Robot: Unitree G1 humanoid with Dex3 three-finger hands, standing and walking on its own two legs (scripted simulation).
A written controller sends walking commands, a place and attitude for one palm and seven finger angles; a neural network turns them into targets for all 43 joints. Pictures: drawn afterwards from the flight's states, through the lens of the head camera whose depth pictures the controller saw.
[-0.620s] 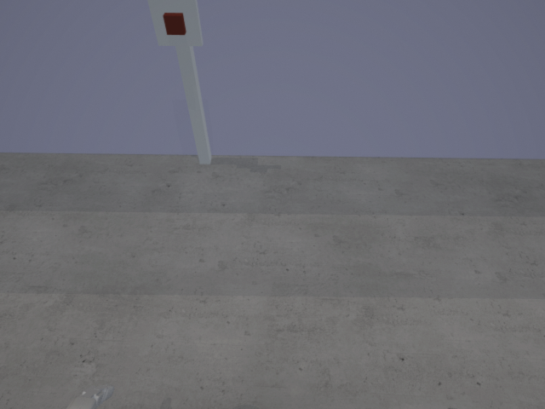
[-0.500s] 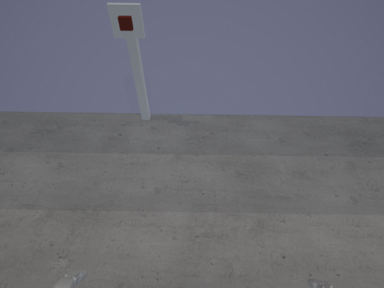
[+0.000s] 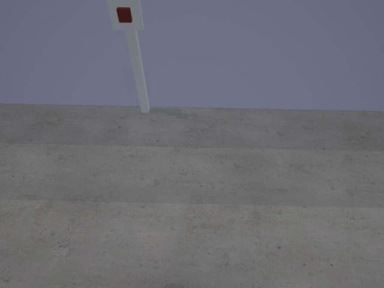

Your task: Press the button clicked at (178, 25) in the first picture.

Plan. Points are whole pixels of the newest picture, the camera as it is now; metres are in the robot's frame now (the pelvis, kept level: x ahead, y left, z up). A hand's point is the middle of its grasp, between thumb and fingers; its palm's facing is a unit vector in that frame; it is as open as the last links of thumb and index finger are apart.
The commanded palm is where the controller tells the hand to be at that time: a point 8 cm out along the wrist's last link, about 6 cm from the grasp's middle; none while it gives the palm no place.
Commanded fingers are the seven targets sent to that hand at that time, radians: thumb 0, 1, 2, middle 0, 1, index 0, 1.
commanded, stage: stand and wait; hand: left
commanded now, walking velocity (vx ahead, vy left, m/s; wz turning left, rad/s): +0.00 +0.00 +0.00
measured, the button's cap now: (124, 14) +1.44 +0.46 -0.02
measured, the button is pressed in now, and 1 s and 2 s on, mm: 0 0 0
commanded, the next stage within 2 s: look at it before walking up in 0.20 s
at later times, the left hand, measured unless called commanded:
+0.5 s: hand out of the picture +0.08 +0.25 -0.15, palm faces -0.03 -0.94 -0.33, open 7.4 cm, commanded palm none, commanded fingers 0.00 0.90 0.90 -0.20 -0.30 -0.20 -0.30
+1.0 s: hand out of the picture +0.07 +0.25 -0.16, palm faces -0.01 -0.94 -0.33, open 7.4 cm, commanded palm none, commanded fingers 0.00 0.90 0.90 -0.20 -0.30 -0.20 -0.30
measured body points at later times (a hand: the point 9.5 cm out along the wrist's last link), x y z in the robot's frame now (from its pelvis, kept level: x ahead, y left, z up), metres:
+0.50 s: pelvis +0.00 +0.00 +0.00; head +0.00 +0.00 +0.45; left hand +0.08 +0.30 -0.13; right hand +0.07 -0.29 -0.13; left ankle +0.00 +0.13 -0.74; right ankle +0.00 -0.11 -0.74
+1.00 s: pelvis +0.00 +0.01 +0.00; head +0.00 +0.01 +0.45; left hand +0.08 +0.30 -0.13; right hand +0.09 -0.29 -0.13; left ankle +0.00 +0.13 -0.74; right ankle +0.00 -0.11 -0.74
